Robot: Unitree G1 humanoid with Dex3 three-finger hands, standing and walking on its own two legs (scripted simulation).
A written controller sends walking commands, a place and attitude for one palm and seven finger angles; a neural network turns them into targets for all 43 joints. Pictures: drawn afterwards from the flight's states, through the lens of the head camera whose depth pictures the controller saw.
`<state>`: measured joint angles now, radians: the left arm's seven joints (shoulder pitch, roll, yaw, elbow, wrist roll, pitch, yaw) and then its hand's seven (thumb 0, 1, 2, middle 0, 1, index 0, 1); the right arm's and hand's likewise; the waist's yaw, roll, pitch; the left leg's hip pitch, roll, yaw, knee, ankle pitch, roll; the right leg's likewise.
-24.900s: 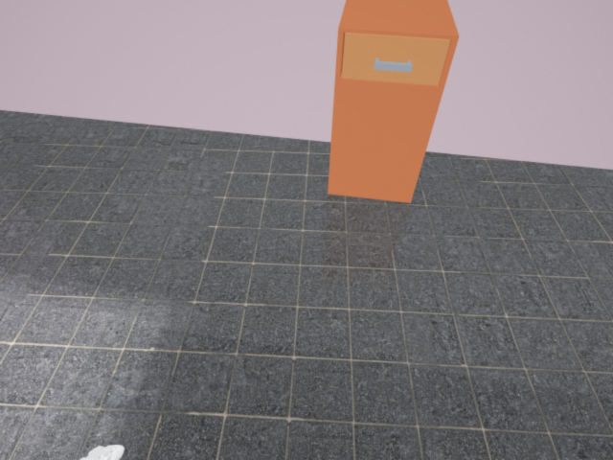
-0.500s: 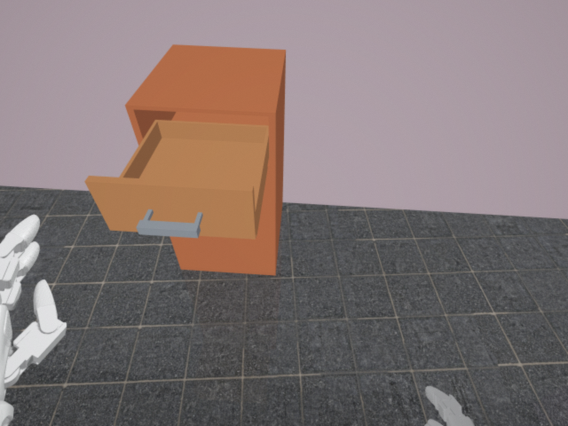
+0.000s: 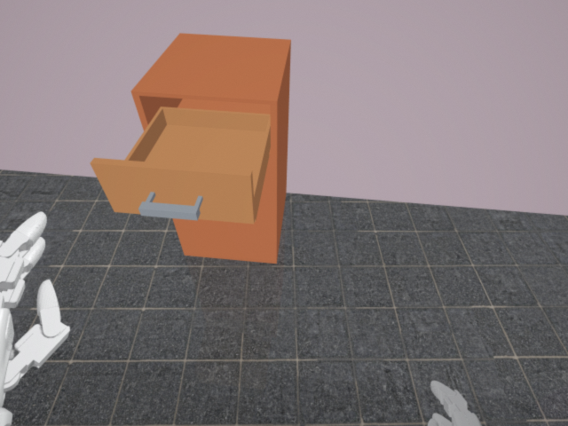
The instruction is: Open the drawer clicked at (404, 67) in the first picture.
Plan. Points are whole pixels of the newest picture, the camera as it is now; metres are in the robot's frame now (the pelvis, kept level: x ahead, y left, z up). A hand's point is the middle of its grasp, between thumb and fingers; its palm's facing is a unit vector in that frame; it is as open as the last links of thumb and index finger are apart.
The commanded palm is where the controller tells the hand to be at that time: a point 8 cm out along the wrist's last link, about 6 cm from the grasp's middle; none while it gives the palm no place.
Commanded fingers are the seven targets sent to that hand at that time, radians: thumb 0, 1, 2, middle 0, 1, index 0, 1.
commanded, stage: let the arm hang, fingers relaxed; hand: left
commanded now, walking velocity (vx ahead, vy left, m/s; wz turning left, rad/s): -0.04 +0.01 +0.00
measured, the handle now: (172, 204) +0.59 +0.28 -0.10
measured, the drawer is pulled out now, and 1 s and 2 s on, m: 0.30 0.30 0.30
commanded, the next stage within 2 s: look to check the result in 1.16 s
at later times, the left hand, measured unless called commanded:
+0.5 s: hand out of the picture -0.02 +0.20 -0.18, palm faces +0.09 -0.97 -0.21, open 7.0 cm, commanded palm none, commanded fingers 0.00 0.90 0.90 -0.20 -0.30 -0.20 -0.30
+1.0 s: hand out of the picture +0.00 +0.18 -0.18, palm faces +0.05 -0.98 -0.19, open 7.3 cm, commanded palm none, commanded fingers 0.00 0.90 0.90 -0.20 -0.30 -0.20 -0.30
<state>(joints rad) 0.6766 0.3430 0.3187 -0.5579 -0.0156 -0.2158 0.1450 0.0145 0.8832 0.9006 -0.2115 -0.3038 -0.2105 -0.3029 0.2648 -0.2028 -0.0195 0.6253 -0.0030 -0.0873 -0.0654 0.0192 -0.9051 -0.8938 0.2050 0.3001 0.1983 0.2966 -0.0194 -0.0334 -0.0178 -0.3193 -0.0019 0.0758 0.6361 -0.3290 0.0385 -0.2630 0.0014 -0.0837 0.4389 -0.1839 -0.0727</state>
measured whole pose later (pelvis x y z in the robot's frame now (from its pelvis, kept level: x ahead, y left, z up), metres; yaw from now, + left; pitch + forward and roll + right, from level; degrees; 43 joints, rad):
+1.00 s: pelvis +0.00 +0.02 +0.00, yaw +1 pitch -2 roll +0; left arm 0.27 0.13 0.01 1.12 0.01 0.01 0.04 0.01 0.92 0.90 -0.20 -0.30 -0.20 -0.30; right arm 0.32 -0.08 -0.01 1.12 -0.01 0.01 -0.04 0.01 -0.91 -0.89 0.20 0.30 0.20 0.30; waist -0.01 0.01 0.04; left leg -0.18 0.00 0.04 0.42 -0.20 0.02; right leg -0.18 0.02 0.03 0.42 -0.20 -0.01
